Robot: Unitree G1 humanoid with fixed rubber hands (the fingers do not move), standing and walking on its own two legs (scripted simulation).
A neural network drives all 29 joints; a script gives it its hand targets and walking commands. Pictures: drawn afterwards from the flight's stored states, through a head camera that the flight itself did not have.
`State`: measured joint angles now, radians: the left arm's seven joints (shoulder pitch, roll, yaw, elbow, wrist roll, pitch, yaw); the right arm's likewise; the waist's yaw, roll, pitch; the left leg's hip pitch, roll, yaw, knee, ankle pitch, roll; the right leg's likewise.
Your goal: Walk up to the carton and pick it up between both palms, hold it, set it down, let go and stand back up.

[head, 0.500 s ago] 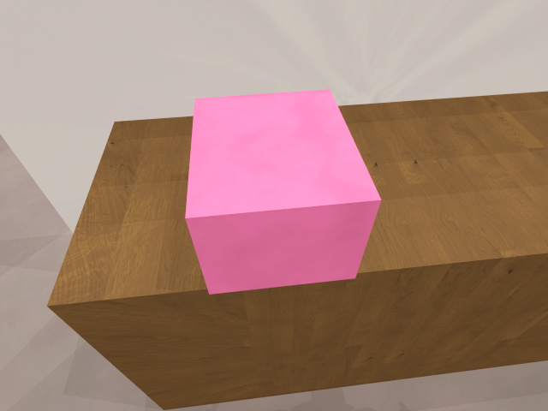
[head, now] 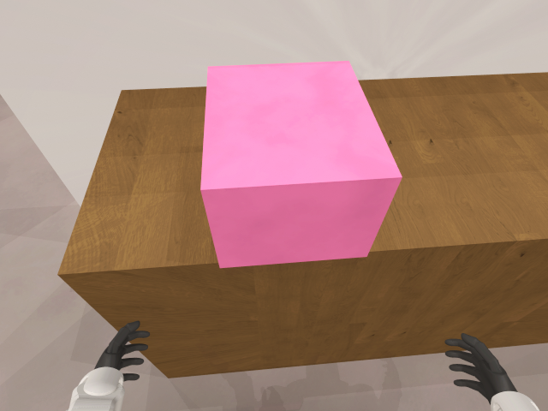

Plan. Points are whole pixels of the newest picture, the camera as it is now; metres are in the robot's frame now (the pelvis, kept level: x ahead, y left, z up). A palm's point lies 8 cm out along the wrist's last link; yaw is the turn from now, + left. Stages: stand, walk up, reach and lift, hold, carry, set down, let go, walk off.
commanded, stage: reach and lift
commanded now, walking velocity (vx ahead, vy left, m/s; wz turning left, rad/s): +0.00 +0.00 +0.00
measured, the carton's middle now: (286, 160) +0.50 -0.01 +0.07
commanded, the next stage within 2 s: none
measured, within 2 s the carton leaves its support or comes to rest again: neither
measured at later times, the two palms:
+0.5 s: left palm (103, 386) +0.18 +0.23 +0.00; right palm out of the picture +0.12 -0.28 -0.02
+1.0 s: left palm (95, 367) +0.19 +0.23 +0.05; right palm (518, 362) +0.17 -0.27 +0.05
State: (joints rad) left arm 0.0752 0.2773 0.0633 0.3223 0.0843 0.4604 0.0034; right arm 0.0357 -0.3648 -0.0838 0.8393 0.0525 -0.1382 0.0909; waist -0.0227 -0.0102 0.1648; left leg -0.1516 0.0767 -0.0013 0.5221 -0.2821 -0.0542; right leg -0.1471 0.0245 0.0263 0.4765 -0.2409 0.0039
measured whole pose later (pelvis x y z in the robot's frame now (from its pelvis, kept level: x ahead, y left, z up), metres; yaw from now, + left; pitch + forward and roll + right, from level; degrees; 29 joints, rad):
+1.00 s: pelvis +0.01 +0.00 +0.01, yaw -2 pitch -4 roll +0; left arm 0.41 0.25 0.05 -0.28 -0.16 0.41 0.10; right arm 0.41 -0.35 -0.14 -0.11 0.22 0.23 0.09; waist 0.01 0.00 0.05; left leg -0.05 0.06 0.04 0.28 -0.17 -0.05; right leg -0.09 0.01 0.06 0.30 -0.15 0.00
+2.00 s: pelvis +0.01 -0.01 +0.01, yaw -3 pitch -2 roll +0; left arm -0.03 0.21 0.15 -0.31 -0.19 0.64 0.12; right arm -0.06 -0.47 -0.08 -0.01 0.42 0.32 0.03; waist 0.01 -0.02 0.04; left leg -0.07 0.07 0.06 0.26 -0.15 -0.05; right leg -0.13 0.02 0.08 0.31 -0.15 0.00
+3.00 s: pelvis +0.00 -0.01 +0.01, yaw -1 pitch +8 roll -1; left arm -0.88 0.35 0.10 0.49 -0.22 0.60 0.12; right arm -0.95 -0.53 0.07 0.83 0.48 0.32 0.05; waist 0.01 -0.02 -0.08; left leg -0.33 0.08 0.01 0.34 -0.15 -0.06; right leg -0.34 0.03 0.03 0.32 -0.12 -0.01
